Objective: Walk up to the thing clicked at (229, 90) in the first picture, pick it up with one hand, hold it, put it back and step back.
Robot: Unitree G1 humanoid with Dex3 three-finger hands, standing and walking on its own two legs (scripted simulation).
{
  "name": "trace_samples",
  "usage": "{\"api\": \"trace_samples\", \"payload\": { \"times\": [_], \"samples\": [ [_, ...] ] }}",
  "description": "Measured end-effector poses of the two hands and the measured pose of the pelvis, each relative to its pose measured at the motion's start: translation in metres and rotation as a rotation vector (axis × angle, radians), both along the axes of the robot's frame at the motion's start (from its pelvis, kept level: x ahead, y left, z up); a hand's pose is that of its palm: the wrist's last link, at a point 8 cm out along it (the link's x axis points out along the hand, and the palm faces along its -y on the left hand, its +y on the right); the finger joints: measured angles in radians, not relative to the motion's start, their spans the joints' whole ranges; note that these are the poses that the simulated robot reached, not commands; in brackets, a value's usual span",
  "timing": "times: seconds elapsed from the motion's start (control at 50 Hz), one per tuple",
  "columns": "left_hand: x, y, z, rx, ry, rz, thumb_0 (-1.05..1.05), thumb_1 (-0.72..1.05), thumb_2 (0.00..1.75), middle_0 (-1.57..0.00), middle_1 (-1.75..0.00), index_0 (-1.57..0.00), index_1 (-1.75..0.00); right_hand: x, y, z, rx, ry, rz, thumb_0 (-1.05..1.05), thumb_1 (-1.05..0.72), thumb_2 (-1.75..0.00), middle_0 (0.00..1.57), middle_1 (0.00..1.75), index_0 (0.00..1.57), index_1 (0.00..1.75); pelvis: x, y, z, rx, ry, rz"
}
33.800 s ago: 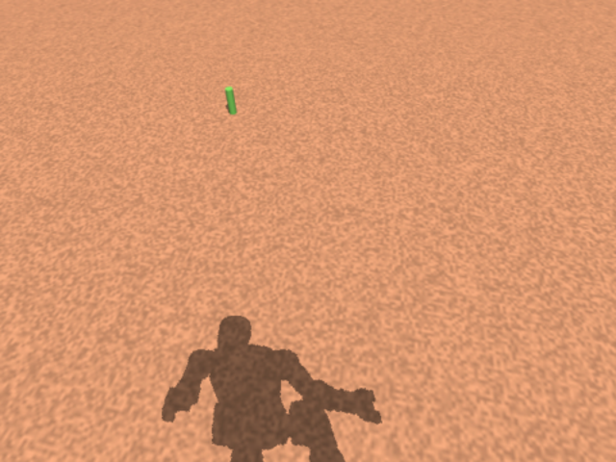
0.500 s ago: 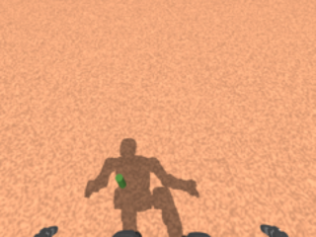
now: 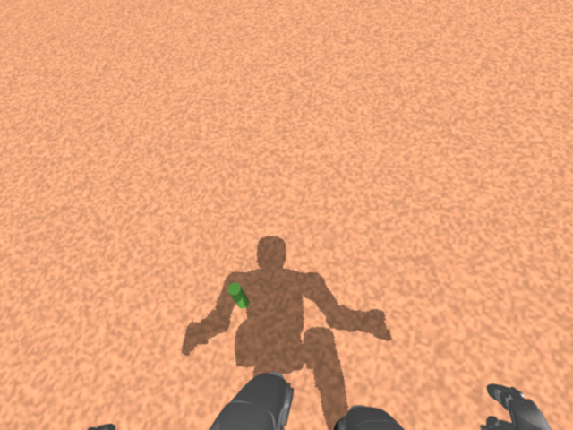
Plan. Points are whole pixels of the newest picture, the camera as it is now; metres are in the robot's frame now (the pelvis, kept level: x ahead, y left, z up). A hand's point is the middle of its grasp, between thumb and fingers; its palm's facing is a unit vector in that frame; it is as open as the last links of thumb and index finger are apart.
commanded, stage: step back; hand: left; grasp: from the side
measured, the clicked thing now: (239, 296) +0.50 +0.26 -0.69
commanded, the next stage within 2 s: none
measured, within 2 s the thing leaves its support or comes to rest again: neither
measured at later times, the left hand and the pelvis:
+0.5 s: hand out of the picture -0.03 +0.33 -0.15, palm faces +0.07 -0.93 -0.37, open 7.3 cm; pelvis -0.12 +0.05 +0.00, yaw +3 degrees
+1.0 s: hand out of the picture -0.21 +0.31 -0.12, palm faces -0.05 -0.89 -0.45, open 7.4 cm; pelvis -0.28 +0.03 +0.00, yaw -3 degrees
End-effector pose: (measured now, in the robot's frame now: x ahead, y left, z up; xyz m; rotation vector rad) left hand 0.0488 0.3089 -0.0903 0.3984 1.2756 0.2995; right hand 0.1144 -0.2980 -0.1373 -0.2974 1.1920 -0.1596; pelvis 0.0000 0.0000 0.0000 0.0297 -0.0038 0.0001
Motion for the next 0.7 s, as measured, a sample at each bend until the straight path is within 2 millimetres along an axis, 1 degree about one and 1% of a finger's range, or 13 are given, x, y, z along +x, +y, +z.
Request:
{"api": "trace_samples", "payload": {
  "times": [0.08, 0.14, 0.18, 0.24, 0.3, 0.36, 0.46, 0.52, 0.62, 0.7],
  "samples": [
    [0.006, 0.002, 0.004, 0.009, -0.078, -0.002, 0.0, 0.9, 0.89, -0.21, -0.3, -0.21, -0.3, -0.027, -0.002, -0.001, -0.027, 0.069, 0.033, 0.0, -0.9, -0.9, 0.2, 0.3, 0.2, 0.3, -0.013, 0.001, 0.001, -0.002, 0.008, 0.03],
    [0.005, 0.005, 0.002, 0.005, -0.131, -0.004, 0.0, 0.9, 0.89, -0.21, -0.3, -0.21, -0.3, -0.041, 0.0, -0.001, -0.048, 0.097, 0.056, 0.0, -0.9, -0.9, 0.2, 0.3, 0.2, 0.3, -0.026, 0.005, -0.001, -0.008, 0.001, 0.051],
    [0.0, 0.009, -0.001, -0.004, -0.153, -0.004, 0.0, 0.9, 0.89, -0.21, -0.3, -0.21, -0.3, -0.048, 0.004, 0.001, -0.059, 0.096, 0.069, 0.0, -0.9, -0.9, 0.2, 0.3, 0.2, 0.3, -0.036, 0.009, -0.003, -0.013, -0.007, 0.062],
    [-0.013, 0.017, -0.01, -0.025, -0.167, -0.005, 0.0, 0.9, 0.89, -0.21, -0.3, -0.21, -0.3, -0.055, 0.012, 0.006, -0.073, 0.07, 0.085, 0.0, -0.9, -0.9, 0.2, 0.3, 0.2, 0.3, -0.052, 0.017, -0.007, -0.022, -0.021, 0.076],
    [-0.028, 0.031, -0.023, -0.05, -0.176, -0.005, 0.0, 0.9, 0.89, -0.21, -0.3, -0.21, -0.3, -0.065, 0.022, 0.012, -0.092, 0.03, 0.094, 0.0, -0.9, -0.9, 0.2, 0.3, 0.2, 0.3, -0.069, 0.029, -0.014, -0.034, -0.036, 0.091],
    [-0.044, 0.043, -0.032, -0.068, -0.175, 0.007, 0.0, 0.91, 0.89, -0.21, -0.3, -0.21, -0.3, -0.081, 0.034, 0.023, -0.102, 0.004, 0.096, 0.0, -0.9, -0.9, 0.2, 0.3, 0.2, 0.3, -0.085, 0.04, -0.014, -0.022, -0.056, 0.073],
    [-0.074, 0.055, -0.025, -0.079, -0.152, 0.022, 0.0, 0.91, 0.89, -0.21, -0.3, -0.2, -0.3, -0.11, 0.047, 0.044, -0.111, -0.022, 0.081, 0.0, -0.9, -0.9, 0.2, 0.3, 0.2, 0.3, -0.108, 0.049, 0.0, -0.064, -0.046, 0.059],
    [-0.097, 0.061, -0.022, -0.076, -0.13, 0.012, 0.0, 0.91, 0.89, -0.2, -0.3, -0.2, -0.3, -0.121, 0.051, 0.051, -0.113, -0.046, 0.071, 0.0, -0.9, -0.9, 0.21, 0.3, 0.2, 0.3, -0.125, 0.052, 0.005, -0.067, -0.031, 0.035],
    [-0.144, 0.066, -0.025, -0.059, -0.044, -0.02, 0.0, 0.91, 0.89, -0.2, -0.3, -0.2, -0.3, -0.141, 0.054, 0.051, -0.096, -0.108, 0.048, 0.0, -0.9, -0.9, 0.21, 0.3, 0.2, 0.3, -0.159, 0.053, 0.003, -0.061, -0.027, -0.011],
    [-0.175, 0.061, -0.029, -0.05, -0.002, -0.05, 0.0, 0.91, 0.89, -0.2, -0.3, -0.2, -0.3, -0.171, 0.05, 0.04, -0.076, -0.133, 0.029, 0.0, -0.9, -0.9, 0.21, 0.3, 0.2, 0.3, -0.189, 0.049, -0.004, -0.052, -0.038, -0.044]
  ]
}}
